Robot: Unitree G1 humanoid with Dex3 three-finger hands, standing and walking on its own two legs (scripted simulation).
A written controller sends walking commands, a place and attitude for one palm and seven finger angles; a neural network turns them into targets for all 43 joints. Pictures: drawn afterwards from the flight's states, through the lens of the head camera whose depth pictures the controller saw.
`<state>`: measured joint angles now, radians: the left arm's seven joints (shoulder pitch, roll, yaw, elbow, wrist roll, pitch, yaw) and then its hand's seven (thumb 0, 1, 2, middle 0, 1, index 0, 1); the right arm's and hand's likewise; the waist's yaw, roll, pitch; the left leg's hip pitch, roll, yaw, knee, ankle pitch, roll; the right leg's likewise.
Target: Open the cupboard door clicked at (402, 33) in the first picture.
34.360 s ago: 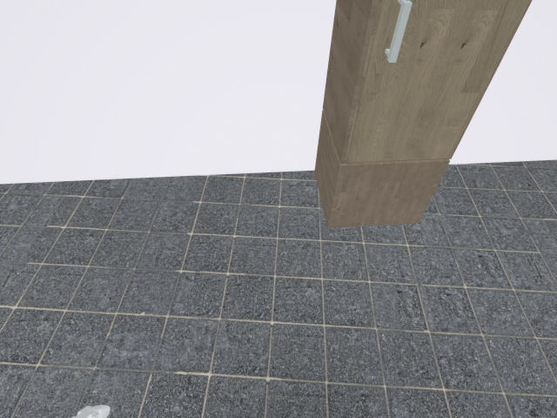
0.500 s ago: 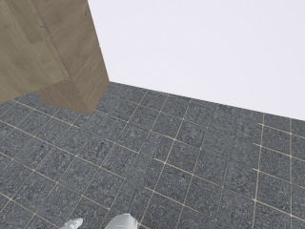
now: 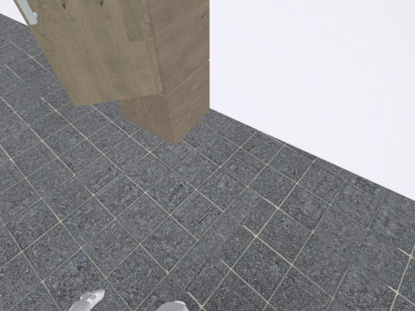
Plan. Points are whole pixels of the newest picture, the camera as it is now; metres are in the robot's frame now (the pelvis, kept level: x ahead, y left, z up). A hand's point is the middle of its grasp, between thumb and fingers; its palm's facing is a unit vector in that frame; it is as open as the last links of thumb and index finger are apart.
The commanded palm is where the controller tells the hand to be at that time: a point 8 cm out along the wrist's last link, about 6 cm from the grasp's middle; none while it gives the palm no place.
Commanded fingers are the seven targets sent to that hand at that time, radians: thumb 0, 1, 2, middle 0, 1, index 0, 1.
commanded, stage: turn to face it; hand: left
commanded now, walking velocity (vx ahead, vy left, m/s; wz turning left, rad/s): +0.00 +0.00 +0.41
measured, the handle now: out of the picture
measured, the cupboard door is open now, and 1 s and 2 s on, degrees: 47 47 47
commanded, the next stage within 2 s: take the last steps up to it in 0.32 s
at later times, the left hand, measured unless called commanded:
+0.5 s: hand out of the picture +0.02 +0.23 -0.16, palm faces +0.24 -0.94 -0.24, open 7.4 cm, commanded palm none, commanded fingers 0.00 0.90 0.90 -0.20 -0.30 -0.20 -0.30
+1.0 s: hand out of the picture -0.01 +0.28 -0.18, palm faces +0.38 -0.90 -0.19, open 7.4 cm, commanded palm none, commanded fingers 0.00 0.90 0.90 -0.20 -0.30 -0.20 -0.30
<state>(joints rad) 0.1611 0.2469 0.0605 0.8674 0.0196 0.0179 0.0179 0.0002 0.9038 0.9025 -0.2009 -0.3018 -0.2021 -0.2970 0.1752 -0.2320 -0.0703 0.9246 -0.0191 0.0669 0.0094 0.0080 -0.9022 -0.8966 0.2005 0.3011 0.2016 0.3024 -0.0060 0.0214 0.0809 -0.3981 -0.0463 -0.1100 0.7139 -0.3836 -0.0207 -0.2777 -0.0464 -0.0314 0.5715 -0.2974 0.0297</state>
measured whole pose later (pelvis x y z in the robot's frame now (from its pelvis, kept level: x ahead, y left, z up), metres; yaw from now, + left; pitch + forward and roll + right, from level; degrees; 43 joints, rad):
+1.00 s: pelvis +0.09 +0.11 +0.00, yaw +18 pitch -1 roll +0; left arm 0.34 0.21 0.06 1.09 0.03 0.02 -0.01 0.00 0.90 0.90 -0.20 -0.30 -0.20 -0.30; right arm 0.16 -0.18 -0.04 0.95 -0.03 -0.04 0.00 0.01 -0.91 -0.90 0.20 0.30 0.20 0.30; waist 0.04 -0.05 0.08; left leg -0.34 0.03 0.13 0.61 -0.27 0.04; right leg -0.37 -0.15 -0.06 1.13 -0.48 0.02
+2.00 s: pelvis +0.40 +0.31 +0.02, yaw +16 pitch +0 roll +0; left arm 0.20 0.17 0.04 1.04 0.02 -0.01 0.00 0.00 0.92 0.90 -0.20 -0.30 -0.20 -0.30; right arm 0.24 -0.17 -0.02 1.05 -0.03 -0.05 -0.03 -0.01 -0.94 -0.90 0.20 0.30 0.20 0.30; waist 0.01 -0.02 0.05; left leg -0.19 0.00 0.15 0.40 -0.21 0.06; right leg -0.44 -0.08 -0.08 0.79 -0.30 0.01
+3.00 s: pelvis +0.43 +0.29 +0.01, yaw +17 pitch -1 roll +0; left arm 0.26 0.16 0.00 1.11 0.01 0.00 0.03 0.00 0.91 0.90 -0.20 -0.30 -0.20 -0.30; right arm 0.27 -0.16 -0.02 1.14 -0.01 0.01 -0.02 0.01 -0.91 -0.90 0.20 0.30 0.20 0.30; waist -0.02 0.00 0.02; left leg -0.22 0.04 0.09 0.43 -0.20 -0.01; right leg -0.09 -0.02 -0.02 0.42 -0.32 0.01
